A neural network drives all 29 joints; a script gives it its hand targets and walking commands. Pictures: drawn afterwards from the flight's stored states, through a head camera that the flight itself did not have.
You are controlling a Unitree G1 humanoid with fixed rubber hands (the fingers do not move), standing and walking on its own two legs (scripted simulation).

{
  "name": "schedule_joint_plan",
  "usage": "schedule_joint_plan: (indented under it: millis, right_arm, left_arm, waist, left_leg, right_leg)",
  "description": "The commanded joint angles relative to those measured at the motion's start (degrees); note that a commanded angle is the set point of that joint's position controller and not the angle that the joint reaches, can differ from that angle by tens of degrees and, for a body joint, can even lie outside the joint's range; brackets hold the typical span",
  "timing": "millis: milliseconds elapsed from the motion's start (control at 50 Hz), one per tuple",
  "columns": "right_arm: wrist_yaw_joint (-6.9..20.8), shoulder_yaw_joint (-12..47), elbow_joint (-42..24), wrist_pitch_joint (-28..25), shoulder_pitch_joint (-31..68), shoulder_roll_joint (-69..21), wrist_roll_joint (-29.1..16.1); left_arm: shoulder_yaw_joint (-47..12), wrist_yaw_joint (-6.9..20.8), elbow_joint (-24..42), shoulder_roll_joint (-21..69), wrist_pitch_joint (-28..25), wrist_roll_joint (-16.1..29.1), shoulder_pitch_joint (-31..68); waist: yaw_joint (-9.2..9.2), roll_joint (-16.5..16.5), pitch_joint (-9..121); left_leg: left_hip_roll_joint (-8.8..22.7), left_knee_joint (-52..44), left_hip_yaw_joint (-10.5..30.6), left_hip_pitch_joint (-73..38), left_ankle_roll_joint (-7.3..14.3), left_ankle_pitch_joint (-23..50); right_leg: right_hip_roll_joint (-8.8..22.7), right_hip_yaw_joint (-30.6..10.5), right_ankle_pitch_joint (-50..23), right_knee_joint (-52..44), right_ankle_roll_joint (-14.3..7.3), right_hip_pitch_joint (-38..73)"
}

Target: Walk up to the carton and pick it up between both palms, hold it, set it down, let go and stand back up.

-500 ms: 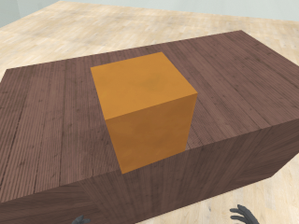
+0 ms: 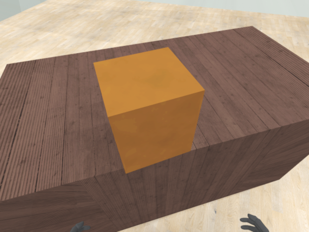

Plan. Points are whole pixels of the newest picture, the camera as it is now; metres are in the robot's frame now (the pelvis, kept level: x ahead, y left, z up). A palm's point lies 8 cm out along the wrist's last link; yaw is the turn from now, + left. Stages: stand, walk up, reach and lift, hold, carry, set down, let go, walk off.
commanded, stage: walk up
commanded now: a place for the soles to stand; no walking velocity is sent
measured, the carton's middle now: (146, 111) +0.43 +0.04 +0.08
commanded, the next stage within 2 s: none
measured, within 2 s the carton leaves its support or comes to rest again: neither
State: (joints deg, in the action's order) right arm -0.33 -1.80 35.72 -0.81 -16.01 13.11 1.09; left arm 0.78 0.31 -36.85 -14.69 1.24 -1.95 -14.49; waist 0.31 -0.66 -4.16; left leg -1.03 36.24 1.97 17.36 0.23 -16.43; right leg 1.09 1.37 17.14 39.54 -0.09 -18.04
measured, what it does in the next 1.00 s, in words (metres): walks backwards: right foot, then left foot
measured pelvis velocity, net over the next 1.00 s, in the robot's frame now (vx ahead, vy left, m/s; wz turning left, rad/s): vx -0.16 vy -0.10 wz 0.26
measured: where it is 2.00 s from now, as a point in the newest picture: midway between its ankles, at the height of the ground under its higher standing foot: outside the picture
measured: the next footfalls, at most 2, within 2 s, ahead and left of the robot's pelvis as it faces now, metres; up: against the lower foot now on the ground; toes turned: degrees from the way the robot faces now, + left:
right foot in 0.26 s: +0.00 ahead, -0.20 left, +0.00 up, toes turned +7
left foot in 0.66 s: -0.14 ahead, +0.03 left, +0.00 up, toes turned +11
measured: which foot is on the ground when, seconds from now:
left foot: down 0.00-0.28, up 0.30-0.64, down 0.66-1.00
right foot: up 0.00-0.24, down 0.26-0.70, up 0.72-0.96, down 0.98-1.00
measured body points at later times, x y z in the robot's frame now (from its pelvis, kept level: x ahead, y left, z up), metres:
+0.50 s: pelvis -0.12 -0.11 -0.01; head -0.07 -0.13 +0.44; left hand -0.03 +0.17 -0.10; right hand +0.05 -0.37 -0.13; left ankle -0.15 +0.05 -0.63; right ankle -0.04 -0.21 -0.72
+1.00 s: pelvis -0.16 -0.10 -0.01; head -0.17 -0.11 +0.44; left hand -0.16 +0.17 -0.12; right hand -0.05 -0.35 -0.13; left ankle -0.17 +0.02 -0.72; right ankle -0.08 -0.20 -0.73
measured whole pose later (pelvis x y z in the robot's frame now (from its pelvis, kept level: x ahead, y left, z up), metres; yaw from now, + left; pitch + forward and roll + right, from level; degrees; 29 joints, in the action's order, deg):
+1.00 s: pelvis -0.16 -0.10 -0.01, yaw +15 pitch -4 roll +1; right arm 0.1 -3.4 41.2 0.8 -22.7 13.2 2.0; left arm 3.4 0.1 -37.7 -14.3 -0.1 -2.2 -23.8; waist 1.3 -0.5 -1.4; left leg -1.6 39.3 3.2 16.0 0.1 -19.7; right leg 1.0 1.6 15.3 38.3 -0.5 -18.7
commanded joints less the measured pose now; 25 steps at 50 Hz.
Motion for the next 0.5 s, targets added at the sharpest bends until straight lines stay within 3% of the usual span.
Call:
schedule_joint_plan:
  millis: [0,20,60,120,180,200,220,240,260,280,300,320,340,360,380,440,480]
  right_arm:
    - [-2.36,-6.17,-4.39,-0.79,-7.30,16.48,1.86]
    - [-2.72,-6.04,-4.90,-0.40,-5.92,15.99,1.87]
    - [-3.49,-5.87,-6.52,0.17,-1.19,14.81,1.97]
    - [-3.63,-5.82,-7.83,0.88,2.84,14.49,2.30]
    - [-2.88,-5.69,-9.20,1.55,4.60,14.20,2.32]
    - [-2.42,-5.46,-9.57,1.91,5.59,14.62,1.76]
    - [-1.87,-5.03,-9.38,2.34,5.04,13.83,0.98]
    - [-1.45,-4.09,-8.73,2.49,0.44,10.09,0.46]
    - [-1.52,-3.45,-10.35,2.90,-0.53,7.29,0.60]
    - [-2.81,-4.73,-10.44,3.75,0.12,10.34,1.89]
    - [-2.97,-5.48,-10.64,4.11,1.01,11.91,2.86]
    - [-2.68,-6.15,-9.45,4.04,1.52,13.88,2.30]
    - [-2.51,-6.62,-7.64,4.01,1.13,14.57,1.41]
    - [-2.21,-6.57,-5.95,4.13,-0.48,14.08,0.73]
    - [-1.73,-6.21,-5.58,4.30,-1.99,12.90,0.76]
    - [-0.49,-5.84,-5.96,4.52,-2.09,11.62,1.47]
    - [0.10,-5.63,-6.01,4.54,-0.62,10.45,0.95]
  left_arm:
    - [2.68,-0.81,6.81,-7.18,2.17,-1.41,3.42]
    - [2.84,-0.79,6.80,-7.07,2.71,-1.33,3.81]
    - [2.80,-0.58,7.31,-7.32,3.43,-0.26,3.98]
    - [2.75,-0.02,7.61,-6.65,4.07,0.57,4.90]
    - [3.06,0.46,6.99,-6.26,3.15,1.43,3.08]
    - [3.47,0.51,6.24,-6.76,2.40,1.68,0.63]
    - [3.92,0.42,5.38,-8.09,1.48,1.65,-1.22]
    - [4.22,0.11,4.73,-11.16,0.84,1.26,0.22]
    - [5.20,-0.25,6.36,-16.95,0.50,0.91,1.20]
    - [6.24,-0.48,7.24,-20.02,0.61,0.44,2.51]
    - [6.50,-0.70,8.22,-20.88,0.26,0.30,7.00]
    - [5.73,-1.05,8.37,-17.45,-0.29,-0.42,10.49]
    - [4.87,-1.51,8.04,-14.31,-0.54,-0.83,10.78]
    - [4.39,-1.88,7.90,-12.34,-0.56,-1.13,10.39]
    - [4.36,-2.07,7.67,-11.67,-0.69,-1.12,8.87]
    - [4.59,-2.22,5.77,-10.22,-1.61,-1.01,4.05]
    - [4.59,-2.43,4.80,-9.22,-2.34,-1.46,0.36]
  waist:
    - [3.62,8.81,4.89]
    - [3.03,8.15,5.07]
    - [0.79,6.71,4.78]
    - [0.00,9.38,7.21]
    - [-0.77,10.87,11.03]
    - [-2.37,11.04,11.96]
    - [-3.66,7.31,11.76]
    - [-2.20,-1.50,11.25]
    - [-1.79,-14.31,9.96]
    - [-2.89,-13.31,8.12]
    - [-2.56,-16.51,6.35]
    - [-1.46,-12.95,2.23]
    - [-0.59,-8.12,1.26]
    - [0.34,-5.45,1.40]
    - [0.17,-5.38,2.89]
    - [-2.38,-8.08,5.46]
    - [-3.86,-9.16,5.35]
  left_leg:
    - [23.47,-10.27,29.35,-9.60,18.05,49.84]
    - [22.68,-10.33,27.90,-7.41,18.40,47.06]
    - [18.61,-10.03,24.19,-4.32,15.65,41.56]
    - [14.66,-7.53,20.00,-4.72,13.30,36.93]
    - [10.97,-2.82,17.45,-2.89,9.67,28.66]
    - [8.54,0.09,16.97,0.33,7.32,23.65]
    - [4.63,5.50,15.08,4.14,4.35,15.46]
    - [-1.13,12.28,9.85,10.44,1.39,0.74]
    - [-6.99,24.46,5.55,20.75,-2.48,-21.53]
    - [-5.64,34.09,9.55,18.13,-2.98,-23.64]
    - [-4.85,40.95,11.23,16.37,-2.49,-22.40]
    - [-4.67,43.41,11.92,16.98,-2.16,-18.85]
    - [-5.09,44.05,12.06,18.15,-2.07,-15.91]
    - [-5.16,43.20,11.36,18.81,-1.96,-13.46]
    - [-5.09,43.16,10.54,19.23,-1.86,-11.89]
    - [-3.61,38.69,9.19,22.27,-2.85,-11.46]
    - [-2.48,29.81,7.78,22.90,-3.17,-13.51]
  right_leg:
    - [-1.38,-3.67,19.15,28.60,0.99,-13.35]
    - [-0.30,-5.29,18.03,32.17,1.02,-13.09]
    - [0.89,-7.74,13.64,33.16,1.50,-11.41]
    - [1.43,-7.11,11.29,26.64,2.17,-8.91]
    - [1.61,-5.47,10.03,6.74,0.83,0.31]
    - [0.69,-4.18,3.83,-2.78,-0.07,6.38]
    - [0.26,-3.37,-4.21,-12.35,-0.77,11.41]
    - [3.31,-6.65,-5.12,-13.77,-1.52,14.28]
    - [18.08,-25.92,-6.76,-15.47,-7.02,10.61]
    - [25.64,-34.09,-6.45,-18.80,-14.32,1.28]
    - [28.19,-39.90,-2.23,-23.07,-18.44,-5.76]
    - [24.26,-35.05,-5.54,-22.01,-17.38,-5.52]
    - [19.55,-26.65,-12.16,-17.90,-14.25,-2.42]
    - [16.15,-19.47,-16.73,-13.96,-11.12,1.49]
    - [14.99,-17.63,-13.49,-12.81,-10.17,4.41]
    - [15.90,-22.64,5.04,-14.74,-10.73,12.30]
    - [15.96,-22.49,13.65,-16.56,-9.92,15.57]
